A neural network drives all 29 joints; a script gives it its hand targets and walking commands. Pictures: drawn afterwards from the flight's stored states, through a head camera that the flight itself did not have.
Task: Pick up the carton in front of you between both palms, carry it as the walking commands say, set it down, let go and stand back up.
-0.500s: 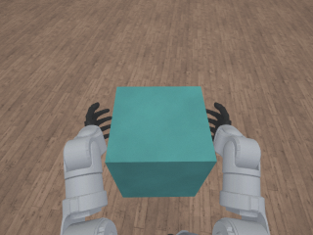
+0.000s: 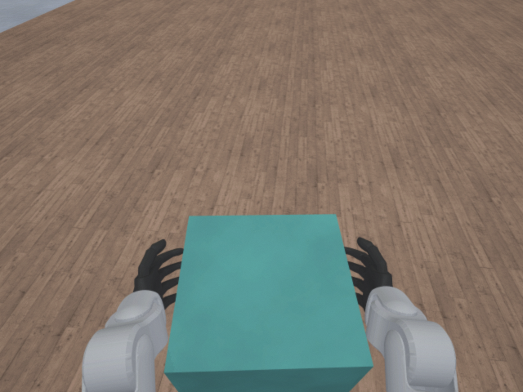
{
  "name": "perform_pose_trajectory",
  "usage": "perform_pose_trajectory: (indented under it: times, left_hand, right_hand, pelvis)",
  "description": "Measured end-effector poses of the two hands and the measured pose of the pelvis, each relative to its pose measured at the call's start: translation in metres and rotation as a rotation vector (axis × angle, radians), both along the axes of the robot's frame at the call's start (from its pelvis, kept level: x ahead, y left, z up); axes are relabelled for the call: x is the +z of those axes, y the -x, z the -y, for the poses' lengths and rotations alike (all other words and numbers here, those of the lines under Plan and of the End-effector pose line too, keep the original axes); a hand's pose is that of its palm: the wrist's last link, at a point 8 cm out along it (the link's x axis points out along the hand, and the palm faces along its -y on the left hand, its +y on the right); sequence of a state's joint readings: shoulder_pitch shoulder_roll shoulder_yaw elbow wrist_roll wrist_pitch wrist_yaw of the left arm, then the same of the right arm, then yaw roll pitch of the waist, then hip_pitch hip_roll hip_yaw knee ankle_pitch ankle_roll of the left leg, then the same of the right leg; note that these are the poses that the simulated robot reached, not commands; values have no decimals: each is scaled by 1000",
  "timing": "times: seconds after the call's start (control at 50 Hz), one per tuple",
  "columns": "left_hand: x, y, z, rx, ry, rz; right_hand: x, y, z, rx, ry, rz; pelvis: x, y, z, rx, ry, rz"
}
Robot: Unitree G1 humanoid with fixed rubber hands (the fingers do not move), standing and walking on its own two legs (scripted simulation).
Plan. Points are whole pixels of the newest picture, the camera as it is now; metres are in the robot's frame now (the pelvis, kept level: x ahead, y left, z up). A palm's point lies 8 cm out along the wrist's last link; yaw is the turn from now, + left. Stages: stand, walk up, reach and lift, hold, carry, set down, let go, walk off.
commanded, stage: carry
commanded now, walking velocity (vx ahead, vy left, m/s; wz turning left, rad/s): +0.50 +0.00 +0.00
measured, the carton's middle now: (263, 319) +0.24 +0.00 +0.01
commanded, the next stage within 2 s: none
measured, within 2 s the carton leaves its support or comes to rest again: neither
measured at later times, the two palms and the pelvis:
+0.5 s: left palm (200, 174) +0.52 +0.12 +0.07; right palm (346, 169) +0.54 -0.18 +0.06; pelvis +0.30 -0.05 +0.00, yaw +3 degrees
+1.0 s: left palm (195, 98) +0.82 +0.16 +0.08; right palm (308, 99) +0.81 -0.14 +0.09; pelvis +0.58 +0.02 +0.01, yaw -1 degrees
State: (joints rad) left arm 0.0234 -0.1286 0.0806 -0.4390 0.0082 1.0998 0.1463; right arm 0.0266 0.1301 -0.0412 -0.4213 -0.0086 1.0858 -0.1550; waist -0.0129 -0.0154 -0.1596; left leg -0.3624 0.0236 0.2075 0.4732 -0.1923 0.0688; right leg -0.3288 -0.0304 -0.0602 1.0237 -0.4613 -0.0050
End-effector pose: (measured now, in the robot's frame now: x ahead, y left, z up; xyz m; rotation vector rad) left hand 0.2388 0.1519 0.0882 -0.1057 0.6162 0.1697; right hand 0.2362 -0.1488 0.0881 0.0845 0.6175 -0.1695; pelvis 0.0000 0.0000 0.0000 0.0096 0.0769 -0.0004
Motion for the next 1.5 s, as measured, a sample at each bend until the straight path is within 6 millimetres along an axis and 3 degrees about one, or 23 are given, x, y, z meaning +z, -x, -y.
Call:
perform_pose_trajectory:
  times: [0.06, 0.14, 0.26, 0.38, 0.46, 0.54, 0.64, 0.74, 0.86, 1.02, 1.24, 1.36, 1.5]
  left_hand:
    - [3, -23, 2, -28, 6, -44]
    - [10, -62, 5, -41, 8, -40]
    - [13, -133, 12, -13, 3, -2]
    - [-10, -222, 33, 12, -37, -14]
    - [-21, -262, 37, 43, -36, -100]
    - [-14, -294, 34, 77, -27, -119]
    - [1, -350, 29, 78, -20, -72]
    - [12, -421, 18, 45, -8, -1]
    - [-4, -516, -9, 20, 18, 38]
    - [-7, -590, -9, -40, 21, -72]
    - [12, -661, -5, -4, -33, -1]
    - [5, -686, -6, 17, -23, -26]
    - [0, -698, -6, 20, -12, -34]
  right_hand:
    - [4, -14, 2, -35, -3, -45]
    - [14, -51, 4, -50, -2, -42]
    - [16, -131, 12, -20, -5, -4]
    - [-17, -228, 33, 9, -34, -14]
    - [-27, -279, 36, 43, -33, -99]
    - [-20, -321, 32, 76, -34, -118]
    - [-4, -375, 28, 74, -29, -69]
    - [11, -436, 18, 41, -16, 2]
    - [4, -520, -8, 14, 23, 35]
    - [-1, -576, -9, -44, 14, -77]
    - [7, -662, -5, 3, -26, -5]
    - [2, -693, -7, 25, -15, -31]
    - [-1, -705, -6, 23, -9, -38]
  pelvis:
    - [8, -33, -4, -4, 15, 6]
    - [14, -76, -4, -5, 22, 12]
    - [7, -153, 9, -5, 15, 23]
    - [-19, -241, 34, 22, 26, 38]
    - [-9, -280, 45, 46, 15, 23]
    - [6, -320, 48, 51, 2, 11]
    - [15, -379, 43, 45, -6, 4]
    - [11, -447, 26, 38, 8, 12]
    - [-13, -529, -2, 10, 2, 30]
    - [8, -589, -16, -16, 20, 7]
    - [2, -675, -7, 5, 12, 25]
    - [0, -699, -3, 14, 15, 10]
    - [0, -711, -2, 20, 13, 3]
